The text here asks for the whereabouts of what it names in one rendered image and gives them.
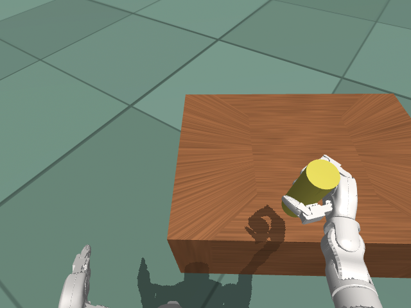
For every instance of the right robot hand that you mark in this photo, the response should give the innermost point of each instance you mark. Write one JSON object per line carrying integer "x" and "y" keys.
{"x": 341, "y": 201}

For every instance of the right robot arm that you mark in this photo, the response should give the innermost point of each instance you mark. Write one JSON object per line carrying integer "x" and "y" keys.
{"x": 348, "y": 279}

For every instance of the left robot hand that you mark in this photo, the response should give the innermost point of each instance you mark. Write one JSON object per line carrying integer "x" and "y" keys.
{"x": 76, "y": 286}

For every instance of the can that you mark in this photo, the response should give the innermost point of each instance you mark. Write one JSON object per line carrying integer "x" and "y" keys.
{"x": 317, "y": 180}

